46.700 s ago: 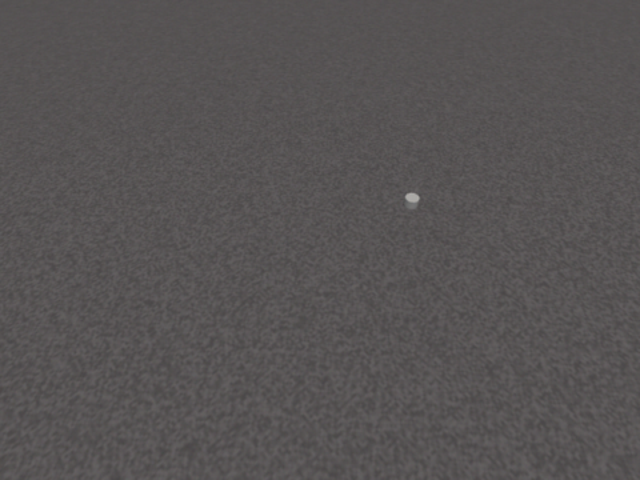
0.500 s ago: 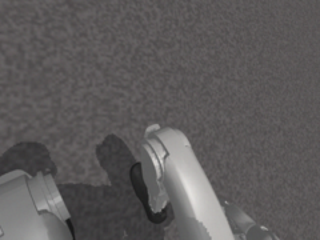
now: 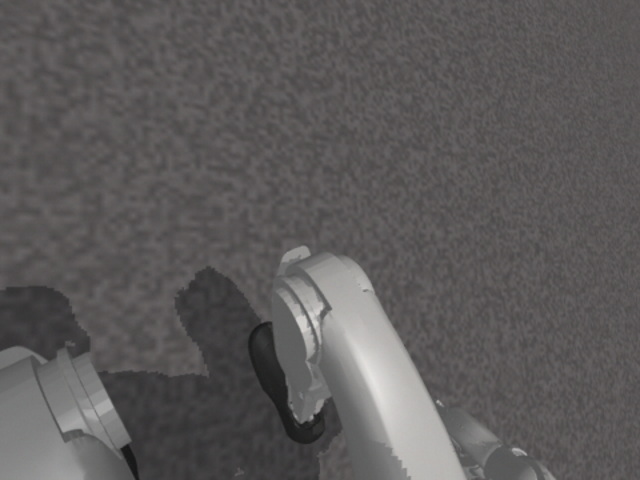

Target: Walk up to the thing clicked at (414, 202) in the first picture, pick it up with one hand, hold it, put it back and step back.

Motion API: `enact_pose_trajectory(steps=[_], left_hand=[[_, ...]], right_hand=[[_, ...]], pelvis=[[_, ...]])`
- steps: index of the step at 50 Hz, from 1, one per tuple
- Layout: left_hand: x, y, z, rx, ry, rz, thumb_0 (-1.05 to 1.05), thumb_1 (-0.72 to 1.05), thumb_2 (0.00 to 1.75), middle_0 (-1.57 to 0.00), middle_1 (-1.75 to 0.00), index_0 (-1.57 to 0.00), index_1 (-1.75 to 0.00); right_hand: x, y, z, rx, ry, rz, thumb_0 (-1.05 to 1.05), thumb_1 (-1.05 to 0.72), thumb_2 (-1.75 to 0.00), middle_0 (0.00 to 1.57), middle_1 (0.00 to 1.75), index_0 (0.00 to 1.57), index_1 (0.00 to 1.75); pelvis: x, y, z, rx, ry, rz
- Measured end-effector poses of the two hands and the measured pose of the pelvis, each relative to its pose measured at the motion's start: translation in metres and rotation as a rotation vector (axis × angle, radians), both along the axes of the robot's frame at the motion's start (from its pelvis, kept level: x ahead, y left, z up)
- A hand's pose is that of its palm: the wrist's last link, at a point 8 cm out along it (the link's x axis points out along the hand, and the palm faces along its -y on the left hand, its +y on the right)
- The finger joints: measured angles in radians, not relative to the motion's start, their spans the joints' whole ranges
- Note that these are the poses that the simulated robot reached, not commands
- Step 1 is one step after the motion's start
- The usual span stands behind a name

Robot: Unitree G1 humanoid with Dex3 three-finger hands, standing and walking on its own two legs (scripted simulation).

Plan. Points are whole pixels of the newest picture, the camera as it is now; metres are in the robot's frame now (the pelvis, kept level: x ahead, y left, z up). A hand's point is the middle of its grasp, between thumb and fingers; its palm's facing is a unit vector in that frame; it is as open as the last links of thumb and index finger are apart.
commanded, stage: rest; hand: left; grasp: from above
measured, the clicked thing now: out of the picture +0.45 +0.38 -0.28
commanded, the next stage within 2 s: open in 0.14 s
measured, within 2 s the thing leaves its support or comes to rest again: neither
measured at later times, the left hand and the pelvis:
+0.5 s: hand out of the picture +0.44 +0.37 -0.24, palm faces -0.43 -0.16 -0.89, open 9.4 cm; pelvis +0.00 +0.00 +0.00, yaw +0 degrees
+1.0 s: hand out of the picture +0.44 +0.37 -0.24, palm faces -0.42 -0.16 -0.89, open 13.7 cm; pelvis +0.00 +0.00 +0.00, yaw +0 degrees
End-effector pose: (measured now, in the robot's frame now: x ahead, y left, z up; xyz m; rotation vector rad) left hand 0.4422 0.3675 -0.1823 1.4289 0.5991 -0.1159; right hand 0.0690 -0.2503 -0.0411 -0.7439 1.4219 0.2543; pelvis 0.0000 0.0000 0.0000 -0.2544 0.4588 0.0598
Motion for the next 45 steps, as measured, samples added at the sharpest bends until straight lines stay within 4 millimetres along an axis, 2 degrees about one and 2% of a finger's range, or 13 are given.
enact_pose_trajectory(steps=[17,22,32,45], left_hand=[[0.0034,0.0019,-0.0012,0.008,-0.005,0.016,-0.03,0.25,0.32,-0.74,-0.47,-0.9,-0.49],[0.002,0.0035,-0.0001,0.012,0.009,0.014,-0.02,0.21,0.38,-0.66,-0.52,-0.77,-0.52],[0.0016,0.0041,0.002,0.004,0.008,0.008,-0.01,-0.06,0.6,-0.44,-0.69,-0.48,-0.67],[0.0023,0.0013,0.001,0.003,-0.006,0.001,0.0,-0.36,0.85,-0.19,-0.92,-0.21,-0.9]], right_hand=[[-0.0012,0.0008,0.0028,0.008,-0.004,0.014,0.0,-0.9,-0.9,0.2,0.3,0.2,0.3],[-0.0015,0.0011,0.0032,0.011,-0.003,0.012,0.0,-0.9,-0.9,0.2,0.3,0.2,0.3],[-0.0004,0.0013,0.004,0.015,-0.007,0.016,0.0,-0.9,-0.9,0.2,0.3,0.2,0.3],[0.0005,0.0013,0.0052,0.011,-0.009,0.021,0.0,-0.89,-0.9,0.2,0.3,0.2,0.3]], pelvis=[[-0.001,0.0003,-0.0005,-0.004,-0.009,-0.004],[-0.0011,0.0003,0.0007,-0.005,-0.009,-0.003],[-0.0017,-0.0001,0.0018,-0.005,-0.01,-0.003],[-0.0024,0.0,0.0021,-0.007,-0.012,-0.005]])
